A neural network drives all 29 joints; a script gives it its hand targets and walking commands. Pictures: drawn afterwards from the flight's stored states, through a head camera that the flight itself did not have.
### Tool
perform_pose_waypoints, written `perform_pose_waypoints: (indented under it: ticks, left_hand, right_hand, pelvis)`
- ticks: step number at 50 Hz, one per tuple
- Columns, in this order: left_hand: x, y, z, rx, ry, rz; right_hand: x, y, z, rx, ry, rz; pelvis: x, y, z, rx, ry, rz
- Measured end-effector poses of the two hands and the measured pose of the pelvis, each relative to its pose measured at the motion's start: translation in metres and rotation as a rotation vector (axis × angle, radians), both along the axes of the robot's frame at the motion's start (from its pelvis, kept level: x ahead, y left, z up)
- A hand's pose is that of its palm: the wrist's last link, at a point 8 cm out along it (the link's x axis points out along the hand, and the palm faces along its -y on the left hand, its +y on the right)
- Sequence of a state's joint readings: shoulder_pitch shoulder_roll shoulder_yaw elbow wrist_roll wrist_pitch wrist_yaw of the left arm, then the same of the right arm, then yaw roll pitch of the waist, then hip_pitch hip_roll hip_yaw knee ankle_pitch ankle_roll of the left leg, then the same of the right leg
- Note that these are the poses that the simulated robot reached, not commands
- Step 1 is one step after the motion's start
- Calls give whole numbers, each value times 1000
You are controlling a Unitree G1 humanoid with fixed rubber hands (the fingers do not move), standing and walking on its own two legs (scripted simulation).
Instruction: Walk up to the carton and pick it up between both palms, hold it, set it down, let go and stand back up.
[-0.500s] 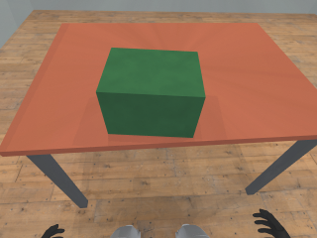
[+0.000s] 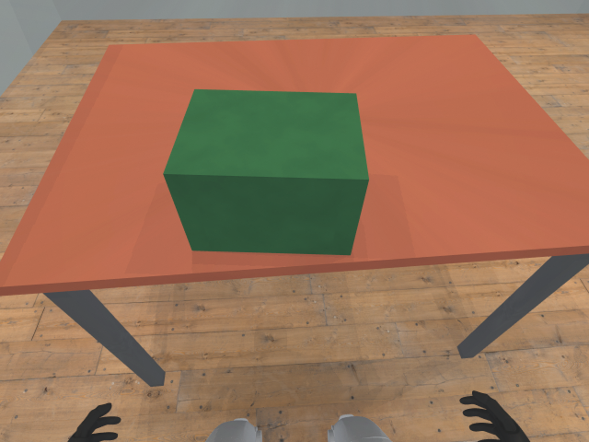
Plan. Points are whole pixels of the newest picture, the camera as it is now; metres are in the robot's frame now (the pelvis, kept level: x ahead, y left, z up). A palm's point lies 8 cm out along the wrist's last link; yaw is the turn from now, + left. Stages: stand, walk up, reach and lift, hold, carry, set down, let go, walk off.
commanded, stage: reach and lift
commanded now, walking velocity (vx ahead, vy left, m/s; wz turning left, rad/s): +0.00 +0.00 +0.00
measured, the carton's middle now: (273, 173) +0.50 +0.03 +0.07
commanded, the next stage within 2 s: none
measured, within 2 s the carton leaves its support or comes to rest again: neither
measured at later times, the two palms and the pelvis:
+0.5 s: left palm (84, 417) +0.17 +0.26 -0.01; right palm out of the picture +0.11 -0.28 -0.03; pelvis -0.01 -0.03 +0.04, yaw +0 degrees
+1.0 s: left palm (84, 391) +0.18 +0.25 +0.03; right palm (511, 398) +0.16 -0.24 +0.04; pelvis +0.00 -0.02 +0.05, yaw +0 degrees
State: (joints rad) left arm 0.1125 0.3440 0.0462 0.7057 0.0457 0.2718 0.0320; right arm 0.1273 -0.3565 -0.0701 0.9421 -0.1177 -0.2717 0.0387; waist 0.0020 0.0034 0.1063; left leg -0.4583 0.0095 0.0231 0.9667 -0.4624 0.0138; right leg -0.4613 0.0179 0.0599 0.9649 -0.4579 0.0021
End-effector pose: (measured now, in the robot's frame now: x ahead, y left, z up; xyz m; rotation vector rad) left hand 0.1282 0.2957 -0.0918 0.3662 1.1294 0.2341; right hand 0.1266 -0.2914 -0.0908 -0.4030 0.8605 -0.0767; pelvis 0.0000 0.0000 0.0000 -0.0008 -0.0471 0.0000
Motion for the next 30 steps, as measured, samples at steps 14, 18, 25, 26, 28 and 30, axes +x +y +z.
perform_pose_waypoints:
  ticks: [14, 18, 25, 26, 28, 30]
  left_hand:
    - [31, -24, 47, -21, -210, 6]
    - [32, -30, 60, -42, -256, 16]
    - [39, -36, 83, -82, -356, 19]
    - [39, -36, 85, -90, -366, 20]
    - [40, -35, 88, -102, -382, 22]
    - [41, -33, 92, -118, -395, 31]
  right_hand:
    - [2, 6, 24, 98, -129, -65]
    - [-5, 7, 39, 118, -181, -89]
    - [-12, 10, 64, 133, -248, -129]
    - [-12, 12, 68, 139, -263, -137]
    - [-11, 19, 75, 155, -284, -143]
    - [-8, 26, 81, 169, -294, -146]
  pelvis:
    - [-2, -25, 22, 36, -19, 2]
    - [-5, -30, 31, 41, -35, 1]
    - [-12, -32, 38, 47, -50, 4]
    - [-13, -31, 38, 48, -51, 6]
    - [-15, -29, 39, 50, -52, 8]
    - [-16, -26, 39, 50, -53, 11]
